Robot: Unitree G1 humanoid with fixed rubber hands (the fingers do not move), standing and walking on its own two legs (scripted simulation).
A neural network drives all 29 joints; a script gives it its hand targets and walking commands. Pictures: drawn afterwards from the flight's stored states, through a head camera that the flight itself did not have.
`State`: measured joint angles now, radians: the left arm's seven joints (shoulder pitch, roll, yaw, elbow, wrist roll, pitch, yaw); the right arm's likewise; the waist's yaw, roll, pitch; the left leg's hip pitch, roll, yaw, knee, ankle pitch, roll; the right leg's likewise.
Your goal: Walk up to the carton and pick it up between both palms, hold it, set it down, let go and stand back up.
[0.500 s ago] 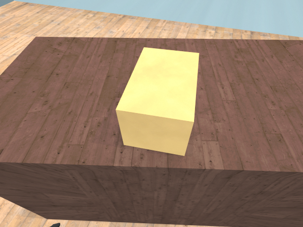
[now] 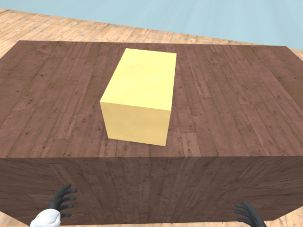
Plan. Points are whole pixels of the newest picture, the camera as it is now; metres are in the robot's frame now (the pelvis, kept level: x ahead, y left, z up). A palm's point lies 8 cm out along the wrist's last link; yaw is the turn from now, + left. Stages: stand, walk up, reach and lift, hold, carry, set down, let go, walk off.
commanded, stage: reach and lift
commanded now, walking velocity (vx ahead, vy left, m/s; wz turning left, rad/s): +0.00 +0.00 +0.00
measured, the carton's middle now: (144, 93) +0.50 +0.07 +0.08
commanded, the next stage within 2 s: none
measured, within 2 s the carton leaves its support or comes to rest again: neither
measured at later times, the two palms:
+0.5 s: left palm (34, 217) +0.15 +0.29 +0.01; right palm (241, 225) +0.16 -0.19 -0.01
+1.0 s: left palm (19, 208) +0.15 +0.30 +0.06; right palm (221, 222) +0.15 -0.12 +0.04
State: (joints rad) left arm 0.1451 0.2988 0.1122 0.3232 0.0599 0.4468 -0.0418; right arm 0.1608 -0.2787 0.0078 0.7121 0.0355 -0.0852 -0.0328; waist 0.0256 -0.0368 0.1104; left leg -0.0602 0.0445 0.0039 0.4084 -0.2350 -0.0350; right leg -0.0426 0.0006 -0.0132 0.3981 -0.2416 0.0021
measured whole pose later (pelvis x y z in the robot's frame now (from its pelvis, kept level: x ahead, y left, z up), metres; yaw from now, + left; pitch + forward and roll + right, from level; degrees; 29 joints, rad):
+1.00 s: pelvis +0.00 +0.04 +0.01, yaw -2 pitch -5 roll -1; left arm 0.50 0.44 0.11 -0.44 -0.20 0.43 -0.08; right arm 0.59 -0.06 0.10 -0.41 0.18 0.32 -0.22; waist 0.10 -0.02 0.13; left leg -0.04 0.02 0.11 0.32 -0.19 0.02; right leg 0.02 -0.02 0.04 0.24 -0.17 0.02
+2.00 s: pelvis +0.01 +0.04 +0.01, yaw -2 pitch -5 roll -1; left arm 0.06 0.38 0.20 -0.48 -0.24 0.69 -0.13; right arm 0.15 -0.11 0.13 -0.54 0.36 0.54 -0.38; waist 0.08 -0.05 0.14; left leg -0.01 0.03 0.12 0.29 -0.19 0.00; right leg 0.04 -0.01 0.02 0.22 -0.17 0.02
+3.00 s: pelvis -0.02 +0.03 +0.01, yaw +0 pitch +4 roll -1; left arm -1.01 0.50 0.09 0.69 -0.26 0.62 -0.05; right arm -0.92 -0.13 -0.02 0.56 0.37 0.49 -0.37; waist -0.06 -0.05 -0.01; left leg -0.28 0.03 0.05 0.36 -0.15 0.01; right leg -0.20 -0.01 -0.03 0.27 -0.14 0.02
